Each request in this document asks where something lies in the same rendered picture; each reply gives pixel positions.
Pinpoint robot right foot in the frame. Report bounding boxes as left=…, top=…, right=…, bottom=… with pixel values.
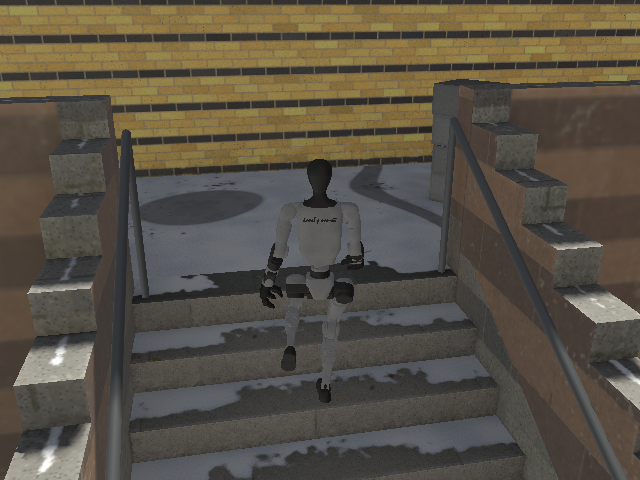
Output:
left=316, top=378, right=331, bottom=403

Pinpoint robot left forearm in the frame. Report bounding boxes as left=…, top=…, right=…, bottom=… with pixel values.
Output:
left=262, top=243, right=283, bottom=287

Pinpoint left robot hand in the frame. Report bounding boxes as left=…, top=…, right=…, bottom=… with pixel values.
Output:
left=260, top=284, right=283, bottom=309

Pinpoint robot right upper arm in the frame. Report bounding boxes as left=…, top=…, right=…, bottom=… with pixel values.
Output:
left=341, top=202, right=362, bottom=256

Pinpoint right robot hand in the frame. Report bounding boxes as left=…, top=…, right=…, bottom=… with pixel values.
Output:
left=341, top=255, right=364, bottom=270

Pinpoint robot torso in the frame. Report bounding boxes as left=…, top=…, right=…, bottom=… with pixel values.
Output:
left=296, top=198, right=343, bottom=300

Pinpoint robot left upper arm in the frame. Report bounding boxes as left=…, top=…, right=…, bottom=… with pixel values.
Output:
left=273, top=202, right=299, bottom=259

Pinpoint robot right forearm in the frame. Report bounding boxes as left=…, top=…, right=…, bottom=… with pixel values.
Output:
left=351, top=241, right=364, bottom=264

